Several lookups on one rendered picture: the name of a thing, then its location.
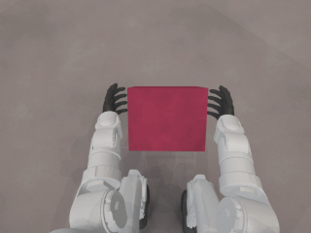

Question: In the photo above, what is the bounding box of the robot right hand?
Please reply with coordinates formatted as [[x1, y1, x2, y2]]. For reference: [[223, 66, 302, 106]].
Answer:
[[207, 85, 235, 120]]

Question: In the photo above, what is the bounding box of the robot left upper arm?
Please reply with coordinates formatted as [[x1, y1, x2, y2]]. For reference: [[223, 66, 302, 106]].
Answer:
[[50, 188, 128, 233]]

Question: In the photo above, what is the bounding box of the robot right foot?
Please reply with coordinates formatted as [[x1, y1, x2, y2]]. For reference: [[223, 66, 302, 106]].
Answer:
[[181, 189, 197, 233]]

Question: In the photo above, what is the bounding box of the robot left hand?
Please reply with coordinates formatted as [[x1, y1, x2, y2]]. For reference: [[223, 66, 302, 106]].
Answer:
[[102, 83, 128, 115]]

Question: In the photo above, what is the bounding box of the robot right upper arm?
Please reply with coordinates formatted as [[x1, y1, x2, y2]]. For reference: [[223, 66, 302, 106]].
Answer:
[[215, 194, 280, 233]]

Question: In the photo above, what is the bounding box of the right robot forearm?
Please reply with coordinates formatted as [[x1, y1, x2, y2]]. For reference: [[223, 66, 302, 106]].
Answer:
[[214, 115, 280, 227]]

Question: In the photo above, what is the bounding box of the robot left foot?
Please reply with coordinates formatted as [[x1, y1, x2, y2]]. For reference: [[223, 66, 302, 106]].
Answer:
[[139, 185, 150, 229]]

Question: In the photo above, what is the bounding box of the carton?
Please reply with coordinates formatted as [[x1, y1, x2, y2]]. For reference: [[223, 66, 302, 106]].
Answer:
[[127, 86, 209, 151]]

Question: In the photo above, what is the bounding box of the left robot forearm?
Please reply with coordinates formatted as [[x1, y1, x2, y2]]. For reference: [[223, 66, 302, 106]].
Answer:
[[69, 111, 123, 226]]

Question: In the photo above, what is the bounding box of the robot foot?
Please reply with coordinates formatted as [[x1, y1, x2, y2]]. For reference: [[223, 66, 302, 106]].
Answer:
[[181, 189, 197, 233], [139, 185, 150, 229]]

